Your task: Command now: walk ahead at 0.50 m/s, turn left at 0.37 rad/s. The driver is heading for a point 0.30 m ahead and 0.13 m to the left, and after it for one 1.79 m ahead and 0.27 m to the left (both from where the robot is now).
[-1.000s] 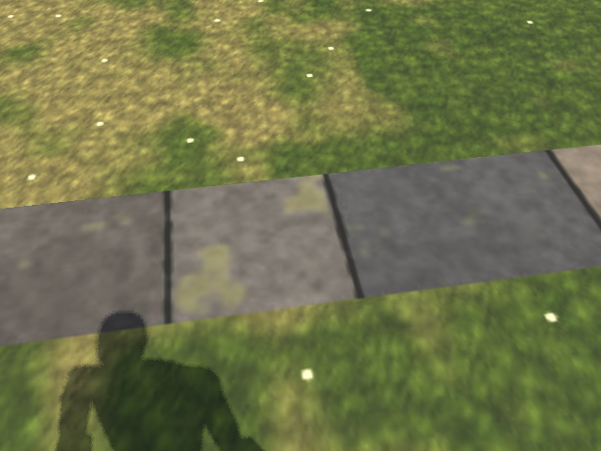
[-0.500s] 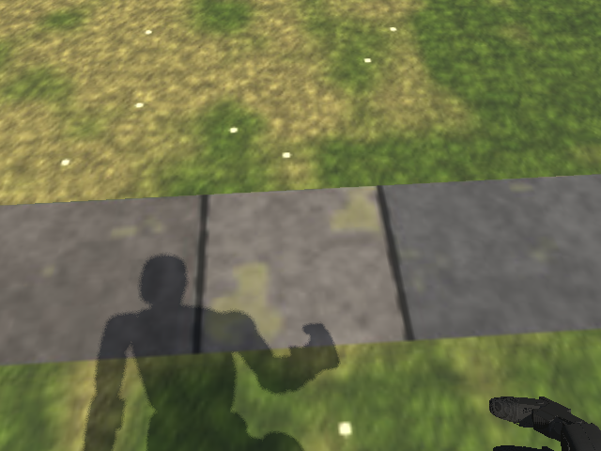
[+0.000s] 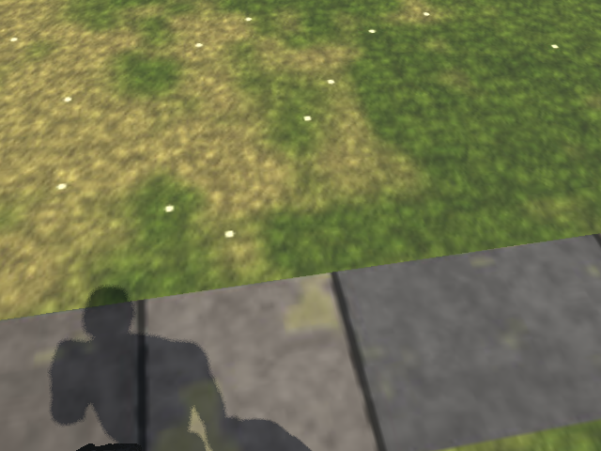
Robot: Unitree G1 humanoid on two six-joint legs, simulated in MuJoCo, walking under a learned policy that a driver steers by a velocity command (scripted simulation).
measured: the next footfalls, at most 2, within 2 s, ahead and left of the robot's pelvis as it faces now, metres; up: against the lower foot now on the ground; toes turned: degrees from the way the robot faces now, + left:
right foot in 0.10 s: +0.24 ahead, -0.15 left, +0.00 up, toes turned +3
left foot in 0.56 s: +0.39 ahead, +0.16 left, +0.00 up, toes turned +20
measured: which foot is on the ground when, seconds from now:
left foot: down 0.00-0.10, up 0.12-0.54, down 0.56-1.00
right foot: up 0.00-0.08, down 0.10-0.58, up 0.60-0.86, down 0.88-1.00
